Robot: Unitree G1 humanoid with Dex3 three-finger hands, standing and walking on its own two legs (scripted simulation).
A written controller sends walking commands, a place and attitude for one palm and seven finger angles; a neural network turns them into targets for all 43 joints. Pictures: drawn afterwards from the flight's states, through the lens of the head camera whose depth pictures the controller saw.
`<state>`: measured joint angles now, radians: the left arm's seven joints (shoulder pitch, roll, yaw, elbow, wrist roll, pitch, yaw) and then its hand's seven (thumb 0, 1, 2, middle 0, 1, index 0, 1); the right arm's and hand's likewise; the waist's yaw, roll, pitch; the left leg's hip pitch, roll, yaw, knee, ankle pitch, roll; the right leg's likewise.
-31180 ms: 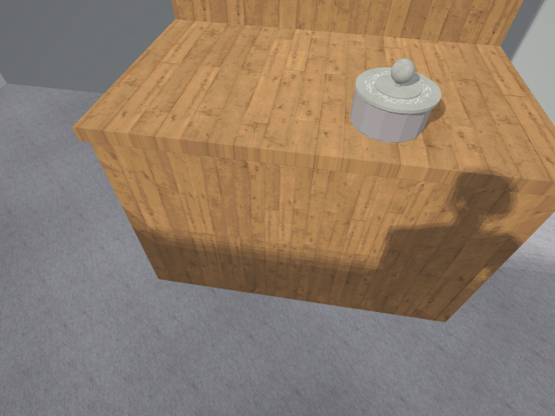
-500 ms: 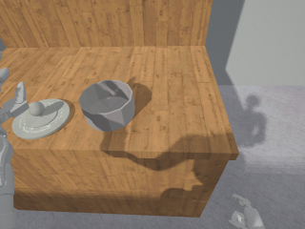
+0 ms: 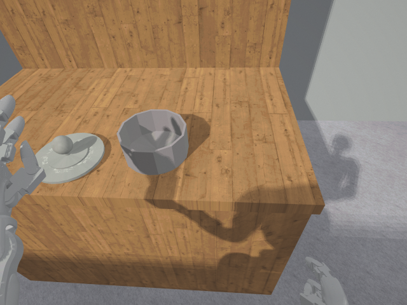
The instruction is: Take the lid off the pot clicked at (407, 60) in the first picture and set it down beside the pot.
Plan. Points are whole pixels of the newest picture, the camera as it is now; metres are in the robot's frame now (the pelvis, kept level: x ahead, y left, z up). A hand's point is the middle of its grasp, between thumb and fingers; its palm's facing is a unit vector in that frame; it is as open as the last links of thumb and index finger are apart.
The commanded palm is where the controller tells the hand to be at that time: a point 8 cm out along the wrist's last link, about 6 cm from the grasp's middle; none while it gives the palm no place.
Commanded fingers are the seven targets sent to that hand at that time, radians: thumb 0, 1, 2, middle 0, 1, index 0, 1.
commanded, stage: draw the hand back to the body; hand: left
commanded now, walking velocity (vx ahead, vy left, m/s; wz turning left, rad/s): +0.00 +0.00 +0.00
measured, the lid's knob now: (62, 144) +0.46 +0.44 +0.05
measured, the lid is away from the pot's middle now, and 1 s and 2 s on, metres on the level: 0.24 0.24 0.24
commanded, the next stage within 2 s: step back with the hand held close in 0.46 s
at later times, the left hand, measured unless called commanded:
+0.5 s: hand (23, 216) +0.17 +0.26 +0.20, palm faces +0.43 -0.84 -0.33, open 7.5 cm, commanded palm +0.12 +0.30 +0.21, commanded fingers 0.00 0.90 0.90 -0.20 -0.30 -0.20 -0.30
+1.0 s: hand (11, 221) +0.17 +0.29 +0.18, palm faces +0.26 -0.81 -0.52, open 7.4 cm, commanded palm +0.10 +0.34 +0.21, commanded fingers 0.00 0.90 0.90 -0.20 -0.30 -0.20 -0.30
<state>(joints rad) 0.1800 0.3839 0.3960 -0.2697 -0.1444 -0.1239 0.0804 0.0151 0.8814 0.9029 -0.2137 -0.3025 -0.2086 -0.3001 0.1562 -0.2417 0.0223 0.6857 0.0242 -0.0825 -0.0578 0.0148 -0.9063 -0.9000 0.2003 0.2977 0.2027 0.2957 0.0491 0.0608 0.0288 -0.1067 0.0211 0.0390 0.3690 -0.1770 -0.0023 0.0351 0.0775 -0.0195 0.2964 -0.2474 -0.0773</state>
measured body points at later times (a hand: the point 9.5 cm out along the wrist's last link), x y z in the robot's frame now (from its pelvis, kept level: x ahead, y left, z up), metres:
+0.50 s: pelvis -0.01 +0.02 +0.00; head -0.04 +0.00 +0.45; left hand +0.14 +0.30 +0.22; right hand +0.19 -0.19 -0.08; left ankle +0.02 +0.12 -0.75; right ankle -0.05 -0.07 -0.75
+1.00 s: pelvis -0.03 +0.06 -0.01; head +0.00 +0.08 +0.44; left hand +0.15 +0.33 +0.21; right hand +0.13 -0.19 -0.08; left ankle +0.02 +0.12 -0.75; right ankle -0.05 -0.07 -0.74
